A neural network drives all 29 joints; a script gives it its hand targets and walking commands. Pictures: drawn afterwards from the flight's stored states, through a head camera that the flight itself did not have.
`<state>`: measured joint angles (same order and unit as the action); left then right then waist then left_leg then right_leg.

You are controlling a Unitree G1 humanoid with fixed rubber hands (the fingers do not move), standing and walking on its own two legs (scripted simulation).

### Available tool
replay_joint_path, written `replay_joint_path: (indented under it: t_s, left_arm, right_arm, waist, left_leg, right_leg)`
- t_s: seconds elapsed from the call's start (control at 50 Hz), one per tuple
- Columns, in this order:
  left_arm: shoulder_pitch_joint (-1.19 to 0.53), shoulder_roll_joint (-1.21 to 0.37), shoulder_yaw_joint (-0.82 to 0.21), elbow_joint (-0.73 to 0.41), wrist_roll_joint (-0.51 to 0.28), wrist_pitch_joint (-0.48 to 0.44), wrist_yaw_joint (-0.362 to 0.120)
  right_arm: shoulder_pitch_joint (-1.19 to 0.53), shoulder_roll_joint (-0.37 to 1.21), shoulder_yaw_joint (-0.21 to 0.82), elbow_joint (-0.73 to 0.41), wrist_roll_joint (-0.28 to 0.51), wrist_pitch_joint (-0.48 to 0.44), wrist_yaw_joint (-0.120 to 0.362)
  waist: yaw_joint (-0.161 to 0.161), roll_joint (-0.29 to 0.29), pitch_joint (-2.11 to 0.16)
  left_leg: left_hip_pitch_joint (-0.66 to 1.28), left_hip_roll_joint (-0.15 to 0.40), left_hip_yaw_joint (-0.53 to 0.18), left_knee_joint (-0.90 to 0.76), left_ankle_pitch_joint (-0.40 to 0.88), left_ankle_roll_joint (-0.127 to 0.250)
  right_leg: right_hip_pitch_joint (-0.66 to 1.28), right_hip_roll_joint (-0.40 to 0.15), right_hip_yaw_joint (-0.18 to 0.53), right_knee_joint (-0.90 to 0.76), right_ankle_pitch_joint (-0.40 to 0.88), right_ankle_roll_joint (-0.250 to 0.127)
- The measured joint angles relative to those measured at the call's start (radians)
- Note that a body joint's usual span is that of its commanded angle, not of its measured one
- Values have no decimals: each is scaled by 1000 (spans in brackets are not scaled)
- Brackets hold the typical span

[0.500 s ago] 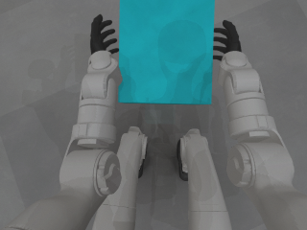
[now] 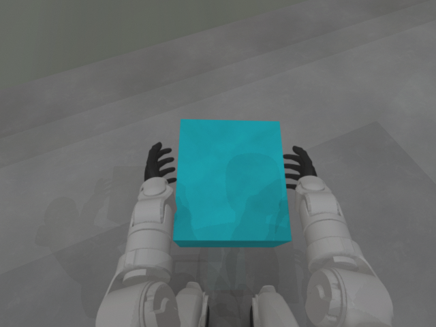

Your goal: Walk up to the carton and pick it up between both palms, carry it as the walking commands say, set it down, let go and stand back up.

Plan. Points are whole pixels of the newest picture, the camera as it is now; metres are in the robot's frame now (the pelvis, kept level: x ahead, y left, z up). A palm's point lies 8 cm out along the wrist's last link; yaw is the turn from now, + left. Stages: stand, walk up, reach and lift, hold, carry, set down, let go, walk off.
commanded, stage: reach and lift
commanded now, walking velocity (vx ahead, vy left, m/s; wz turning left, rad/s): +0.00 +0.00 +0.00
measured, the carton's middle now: (228, 185) +0.42 +0.01 -0.10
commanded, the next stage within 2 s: none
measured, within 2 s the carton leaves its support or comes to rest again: neither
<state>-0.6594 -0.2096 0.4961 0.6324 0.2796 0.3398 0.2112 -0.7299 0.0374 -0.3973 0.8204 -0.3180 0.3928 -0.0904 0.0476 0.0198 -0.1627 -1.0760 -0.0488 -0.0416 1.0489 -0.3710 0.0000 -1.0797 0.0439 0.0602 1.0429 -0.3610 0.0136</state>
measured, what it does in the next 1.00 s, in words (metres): rises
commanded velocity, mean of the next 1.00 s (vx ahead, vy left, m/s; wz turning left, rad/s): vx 0.00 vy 0.00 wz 0.00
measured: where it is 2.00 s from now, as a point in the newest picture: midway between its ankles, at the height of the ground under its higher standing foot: outside the picture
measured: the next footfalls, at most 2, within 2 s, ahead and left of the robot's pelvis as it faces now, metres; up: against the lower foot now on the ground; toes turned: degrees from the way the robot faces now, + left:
none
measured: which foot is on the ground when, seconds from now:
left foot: down 0.00-1.00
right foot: down 0.00-1.00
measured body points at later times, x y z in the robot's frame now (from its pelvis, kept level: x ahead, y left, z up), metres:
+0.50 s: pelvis +0.04 -0.01 +0.06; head +0.11 -0.03 +0.50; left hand +0.38 +0.16 +0.04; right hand +0.39 -0.14 +0.02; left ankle +0.06 +0.11 -0.65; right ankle +0.07 -0.12 -0.65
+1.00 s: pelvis +0.04 -0.02 +0.08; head +0.00 -0.03 +0.53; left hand +0.35 +0.16 +0.12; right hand +0.36 -0.14 +0.10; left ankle +0.06 +0.11 -0.65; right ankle +0.07 -0.12 -0.65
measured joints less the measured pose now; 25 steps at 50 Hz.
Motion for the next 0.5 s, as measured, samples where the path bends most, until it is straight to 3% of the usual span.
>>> replay_joint_path:
  t_s: [0.08, 0.22, 0.36, 0.5]
  left_arm:
    - [76, -21, -23, -47, 4, -22, -8]
    - [192, -13, -92, -119, -56, -48, -21]
    - [227, 2, -96, -131, -53, -33, -58]
    - [238, 6, -89, -116, -33, -2, -75]
  right_arm:
    - [86, 20, 34, -66, 21, -14, -7]
    - [208, 56, 97, -181, 46, -21, -32]
    - [284, 89, 118, -216, 61, -30, -66]
    - [291, 105, 95, -212, 33, 7, -50]
  waist:
    - [2, 4, -1]
    - [-8, 8, 5]
    - [11, 2, 5]
    - [7, 9, 17]
  left_leg:
    - [59, 1, -6, -84, 23, -2]
    - [151, 4, -14, -197, 52, -5]
    - [264, 12, -13, -302, 82, -8]
    - [392, 13, -21, -379, 106, -8]
  right_leg:
    - [59, -3, -2, -82, 21, -5]
    - [148, -6, -5, -187, 45, -12]
    - [257, -3, 1, -286, 75, -18]
    - [387, -7, -4, -365, 97, -21]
